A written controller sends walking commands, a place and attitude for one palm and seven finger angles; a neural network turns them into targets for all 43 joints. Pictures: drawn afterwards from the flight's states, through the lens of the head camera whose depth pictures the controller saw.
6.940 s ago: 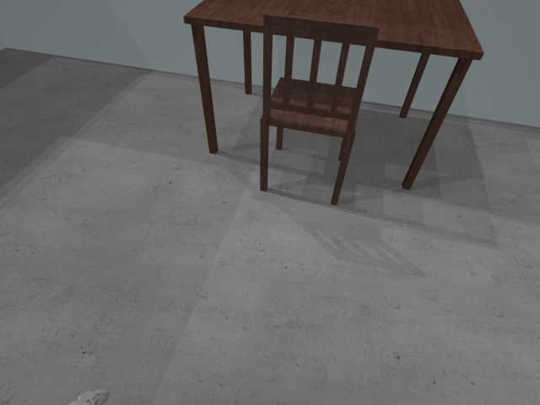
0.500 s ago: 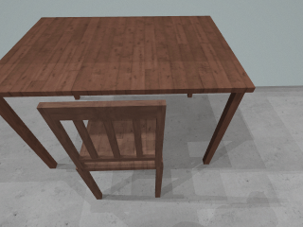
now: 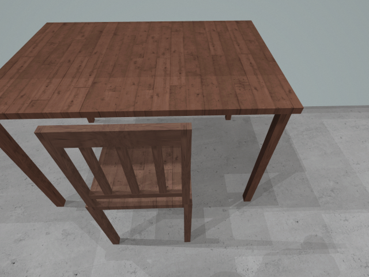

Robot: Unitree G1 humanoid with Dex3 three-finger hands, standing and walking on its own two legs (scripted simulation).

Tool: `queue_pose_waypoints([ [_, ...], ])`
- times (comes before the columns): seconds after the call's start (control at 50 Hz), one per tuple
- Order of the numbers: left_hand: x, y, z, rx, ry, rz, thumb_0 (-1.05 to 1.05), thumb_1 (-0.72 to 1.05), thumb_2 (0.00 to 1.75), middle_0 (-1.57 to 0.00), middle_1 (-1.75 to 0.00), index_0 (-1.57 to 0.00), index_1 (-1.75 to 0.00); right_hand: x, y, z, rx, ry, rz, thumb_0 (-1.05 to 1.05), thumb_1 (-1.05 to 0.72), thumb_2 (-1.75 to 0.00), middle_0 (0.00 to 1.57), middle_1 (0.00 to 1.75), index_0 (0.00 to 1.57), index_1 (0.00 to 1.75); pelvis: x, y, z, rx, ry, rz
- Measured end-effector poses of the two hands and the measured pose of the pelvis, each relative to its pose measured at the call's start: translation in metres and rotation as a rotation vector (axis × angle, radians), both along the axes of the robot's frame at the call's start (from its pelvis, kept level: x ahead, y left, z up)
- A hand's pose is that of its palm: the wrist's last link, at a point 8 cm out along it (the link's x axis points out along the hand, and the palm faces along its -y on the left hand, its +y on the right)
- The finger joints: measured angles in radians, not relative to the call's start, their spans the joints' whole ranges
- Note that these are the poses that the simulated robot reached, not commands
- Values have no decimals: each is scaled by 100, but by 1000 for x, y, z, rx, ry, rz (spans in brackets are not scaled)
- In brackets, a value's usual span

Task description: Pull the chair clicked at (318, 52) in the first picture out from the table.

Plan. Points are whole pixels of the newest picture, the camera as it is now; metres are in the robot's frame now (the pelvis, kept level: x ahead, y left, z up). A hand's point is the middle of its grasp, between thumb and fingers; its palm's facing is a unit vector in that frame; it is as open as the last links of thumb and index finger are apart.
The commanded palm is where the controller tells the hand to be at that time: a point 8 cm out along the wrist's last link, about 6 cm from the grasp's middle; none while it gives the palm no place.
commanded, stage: look again from close up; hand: left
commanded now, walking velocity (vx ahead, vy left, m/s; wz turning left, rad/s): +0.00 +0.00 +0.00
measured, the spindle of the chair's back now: (128, 171) +0.44 +0.21 -0.11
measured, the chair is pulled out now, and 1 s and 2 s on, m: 0.00 0.00 0.00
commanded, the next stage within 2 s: none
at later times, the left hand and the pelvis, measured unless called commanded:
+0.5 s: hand out of the picture -0.03 +0.14 -0.17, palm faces +0.04 -0.98 -0.18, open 7.4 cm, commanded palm none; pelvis +0.00 -0.01 +0.00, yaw +0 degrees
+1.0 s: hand out of the picture -0.03 +0.15 -0.18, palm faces +0.03 -0.99 -0.16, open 7.4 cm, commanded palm none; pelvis +0.00 +0.00 +0.00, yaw +0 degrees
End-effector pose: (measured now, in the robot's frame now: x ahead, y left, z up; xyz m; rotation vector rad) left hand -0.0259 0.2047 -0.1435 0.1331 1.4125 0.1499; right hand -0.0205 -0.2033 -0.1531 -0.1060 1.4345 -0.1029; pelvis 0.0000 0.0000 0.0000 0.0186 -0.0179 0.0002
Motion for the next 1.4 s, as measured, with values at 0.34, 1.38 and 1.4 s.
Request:
queue_pose_waypoints([
  [0.34, -8, -12, -1, -4, 16, 12, 1, 91, 90, -20, -30, -20, -30, -4, -9, 0, -3, 11, -10, 0, -91, -90, 20, 30, 19, 30, 1, -10, -1, -2, 3, -2],
  [1.38, -7, 7, -4, -21, 7, -3, 1, 91, 90, -20, -30, -20, -30, -11, 17, 4, -6, 9, -30, 0, -91, -90, 20, 30, 20, 30, -2, 12, 0, -9, 10, -12],
  [1.4, -7, 8, -4, -22, 8, -3, 1, 91, 90, -20, -30, -20, -30, -11, 17, 4, -6, 10, -30, 0, -91, -90, 20, 30, 20, 30, -2, 12, 0, -9, 11, -12],
])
